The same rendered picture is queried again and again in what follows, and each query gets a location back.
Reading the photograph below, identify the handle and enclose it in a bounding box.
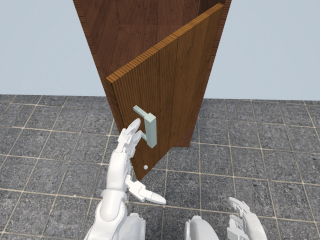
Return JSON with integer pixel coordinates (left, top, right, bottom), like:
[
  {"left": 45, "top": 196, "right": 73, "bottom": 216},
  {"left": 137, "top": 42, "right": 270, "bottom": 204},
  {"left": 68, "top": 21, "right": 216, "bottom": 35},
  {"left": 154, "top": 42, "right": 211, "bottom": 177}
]
[{"left": 133, "top": 105, "right": 157, "bottom": 148}]

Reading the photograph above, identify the right robot shin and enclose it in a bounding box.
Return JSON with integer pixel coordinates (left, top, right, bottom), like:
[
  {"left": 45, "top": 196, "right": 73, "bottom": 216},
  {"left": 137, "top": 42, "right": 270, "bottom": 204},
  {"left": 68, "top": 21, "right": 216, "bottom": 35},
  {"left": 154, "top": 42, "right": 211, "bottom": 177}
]
[{"left": 192, "top": 215, "right": 202, "bottom": 220}]

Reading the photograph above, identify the cupboard door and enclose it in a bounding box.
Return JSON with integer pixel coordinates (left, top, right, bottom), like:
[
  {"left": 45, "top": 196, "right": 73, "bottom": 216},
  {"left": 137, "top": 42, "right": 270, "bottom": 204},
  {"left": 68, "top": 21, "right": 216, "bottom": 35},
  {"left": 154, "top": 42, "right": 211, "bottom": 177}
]
[{"left": 104, "top": 3, "right": 225, "bottom": 181}]

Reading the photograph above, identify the robot right thigh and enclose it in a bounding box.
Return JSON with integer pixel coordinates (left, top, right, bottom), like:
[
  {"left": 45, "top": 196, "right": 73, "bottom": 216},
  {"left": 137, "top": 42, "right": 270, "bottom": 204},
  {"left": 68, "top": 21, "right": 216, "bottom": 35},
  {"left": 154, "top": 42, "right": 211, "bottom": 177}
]
[{"left": 184, "top": 218, "right": 219, "bottom": 240}]

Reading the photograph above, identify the robot left forearm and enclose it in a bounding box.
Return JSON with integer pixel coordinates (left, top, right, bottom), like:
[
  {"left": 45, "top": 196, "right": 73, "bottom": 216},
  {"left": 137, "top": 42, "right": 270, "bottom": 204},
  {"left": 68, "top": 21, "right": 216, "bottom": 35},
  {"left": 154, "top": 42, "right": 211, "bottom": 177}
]
[{"left": 83, "top": 188, "right": 128, "bottom": 240}]

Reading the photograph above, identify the right robot hand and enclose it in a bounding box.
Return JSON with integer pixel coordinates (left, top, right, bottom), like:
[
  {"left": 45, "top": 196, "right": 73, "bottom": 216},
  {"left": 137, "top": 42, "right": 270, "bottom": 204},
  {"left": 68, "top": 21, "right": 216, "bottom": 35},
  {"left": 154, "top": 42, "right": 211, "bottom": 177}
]
[{"left": 227, "top": 197, "right": 267, "bottom": 240}]

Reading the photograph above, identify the left robot hand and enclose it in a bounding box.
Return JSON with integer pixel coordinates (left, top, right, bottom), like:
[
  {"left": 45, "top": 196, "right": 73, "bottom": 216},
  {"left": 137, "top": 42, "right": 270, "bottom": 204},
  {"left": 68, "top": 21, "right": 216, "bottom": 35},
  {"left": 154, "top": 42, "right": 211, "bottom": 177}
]
[{"left": 106, "top": 118, "right": 166, "bottom": 205}]

